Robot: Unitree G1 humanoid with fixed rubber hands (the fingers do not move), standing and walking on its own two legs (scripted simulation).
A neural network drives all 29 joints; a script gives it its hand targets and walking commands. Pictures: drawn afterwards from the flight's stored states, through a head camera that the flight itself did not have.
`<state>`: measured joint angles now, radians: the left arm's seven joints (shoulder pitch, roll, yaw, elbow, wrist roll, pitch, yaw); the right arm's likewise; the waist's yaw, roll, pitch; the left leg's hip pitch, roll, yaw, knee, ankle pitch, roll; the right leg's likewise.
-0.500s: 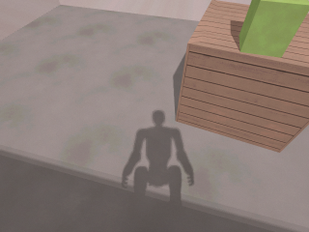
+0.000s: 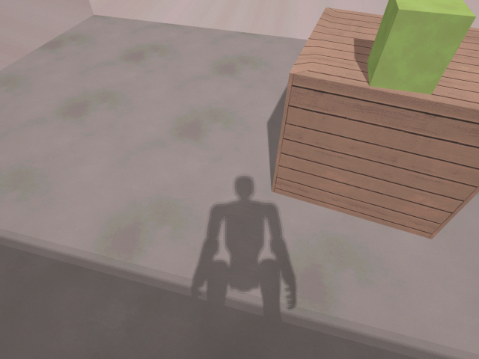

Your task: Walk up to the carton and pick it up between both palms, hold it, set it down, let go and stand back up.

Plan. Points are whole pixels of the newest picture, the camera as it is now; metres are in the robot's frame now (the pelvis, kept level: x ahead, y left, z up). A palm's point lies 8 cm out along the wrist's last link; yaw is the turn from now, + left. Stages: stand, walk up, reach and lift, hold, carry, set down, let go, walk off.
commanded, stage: stand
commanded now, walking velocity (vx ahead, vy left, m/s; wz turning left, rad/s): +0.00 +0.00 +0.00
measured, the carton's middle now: (412, 42) +1.06 -0.62 +0.06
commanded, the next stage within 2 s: walk up in 0.58 s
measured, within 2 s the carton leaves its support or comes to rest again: neither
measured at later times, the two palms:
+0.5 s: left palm out of the picture -0.04 +0.20 -0.15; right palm out of the picture -0.03 -0.19 -0.15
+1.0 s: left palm out of the picture +0.02 +0.22 -0.13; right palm out of the picture -0.05 -0.27 -0.14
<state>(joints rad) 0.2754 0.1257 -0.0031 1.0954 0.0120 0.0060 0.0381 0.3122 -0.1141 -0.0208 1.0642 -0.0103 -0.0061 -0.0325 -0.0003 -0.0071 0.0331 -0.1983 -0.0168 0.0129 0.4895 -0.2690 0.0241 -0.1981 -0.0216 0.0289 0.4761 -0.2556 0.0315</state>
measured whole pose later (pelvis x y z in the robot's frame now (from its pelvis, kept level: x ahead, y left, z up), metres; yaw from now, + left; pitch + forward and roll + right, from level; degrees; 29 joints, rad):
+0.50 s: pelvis -0.01 +0.01 +0.00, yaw +0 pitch -2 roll +0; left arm 0.31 0.10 -0.01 1.17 0.02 0.01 0.04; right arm 0.32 -0.09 -0.01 1.13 -0.01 0.00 -0.04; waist 0.00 0.01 0.03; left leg -0.19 -0.03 0.01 0.46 -0.24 0.03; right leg -0.19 -0.04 0.03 0.45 -0.23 0.04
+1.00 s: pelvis +0.01 -0.03 +0.00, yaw -6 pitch -3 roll +0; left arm 0.35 0.21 0.08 1.02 0.06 0.03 -0.02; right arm 0.38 -0.17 -0.09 1.06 -0.09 -0.06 -0.08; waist -0.02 0.01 0.04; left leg -0.11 0.07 0.10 0.45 -0.29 0.01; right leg -0.49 -0.09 -0.02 0.97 -0.39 0.04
